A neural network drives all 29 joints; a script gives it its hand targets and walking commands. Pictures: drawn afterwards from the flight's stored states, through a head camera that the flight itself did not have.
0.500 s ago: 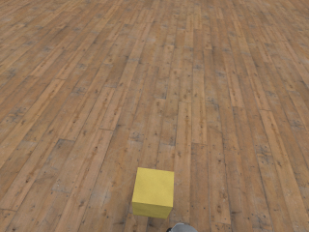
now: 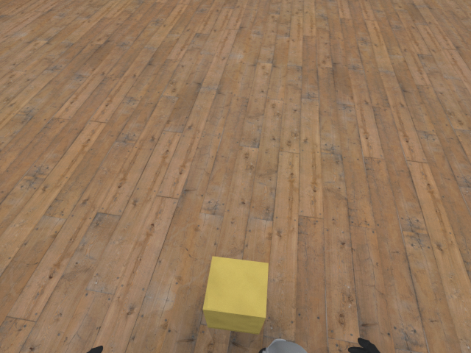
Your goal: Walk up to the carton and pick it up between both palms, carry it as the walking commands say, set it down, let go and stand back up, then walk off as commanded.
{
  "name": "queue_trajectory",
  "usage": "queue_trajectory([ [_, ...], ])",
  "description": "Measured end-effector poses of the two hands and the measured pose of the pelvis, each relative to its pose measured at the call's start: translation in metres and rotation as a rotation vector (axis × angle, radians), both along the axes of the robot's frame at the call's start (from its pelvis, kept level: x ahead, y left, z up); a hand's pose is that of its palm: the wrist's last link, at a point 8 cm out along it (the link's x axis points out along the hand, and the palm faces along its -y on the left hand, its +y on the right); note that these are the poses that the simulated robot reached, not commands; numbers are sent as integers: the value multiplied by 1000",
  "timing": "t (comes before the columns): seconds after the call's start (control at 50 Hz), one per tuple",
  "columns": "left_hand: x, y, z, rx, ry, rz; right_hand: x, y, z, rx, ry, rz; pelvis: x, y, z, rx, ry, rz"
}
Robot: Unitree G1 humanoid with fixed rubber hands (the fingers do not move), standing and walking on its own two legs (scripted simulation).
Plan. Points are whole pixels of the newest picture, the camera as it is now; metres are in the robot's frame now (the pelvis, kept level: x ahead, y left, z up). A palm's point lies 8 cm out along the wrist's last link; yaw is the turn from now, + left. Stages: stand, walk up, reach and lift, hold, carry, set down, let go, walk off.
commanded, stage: walk up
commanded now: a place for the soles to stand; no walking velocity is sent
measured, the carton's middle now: (236, 297) +0.38 -0.01 -0.62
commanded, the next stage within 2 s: none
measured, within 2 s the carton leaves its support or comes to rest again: neither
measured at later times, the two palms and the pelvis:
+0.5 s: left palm out of the picture +0.08 +0.26 -0.11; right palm out of the picture +0.06 -0.26 -0.13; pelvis -0.01 +0.01 +0.00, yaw -1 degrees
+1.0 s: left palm out of the picture +0.05 +0.27 -0.11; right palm out of the picture +0.01 -0.23 -0.12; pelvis -0.05 +0.03 +0.01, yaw -3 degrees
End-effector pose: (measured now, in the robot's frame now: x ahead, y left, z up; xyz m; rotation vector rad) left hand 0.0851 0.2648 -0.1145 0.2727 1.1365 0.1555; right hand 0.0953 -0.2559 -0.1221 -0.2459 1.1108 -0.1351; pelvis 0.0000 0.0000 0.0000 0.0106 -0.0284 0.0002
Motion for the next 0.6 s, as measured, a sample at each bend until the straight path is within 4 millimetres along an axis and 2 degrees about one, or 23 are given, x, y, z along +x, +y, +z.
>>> queue_trajectory([
  [0.06, -2, 1, 2, 1, 10, -4, -4, 2, 0, 5, 4, 2, -3, 2, 1, 5, 7, -4],
  [0.24, -6, -1, 2, -25, 2, -6, -35, 6, -1, 13, 83, -13, -4, 4, 5, 4, 10, -10],
  [0.42, -8, -8, 2, -15, 17, -15, -33, -1, -4, 19, 73, -23, -2, 1, 4, 6, 18, -18],
  [0.52, -3, 0, 2, 3, 0, -36, -36, -2, -6, -4, 71, -21, -13, 8, 0, 3, 23, -17],
  [0.6, -3, 11, 1, 3, -14, -37, -50, 5, -3, -9, 86, -30, -22, 16, 1, 3, 19, -18],
])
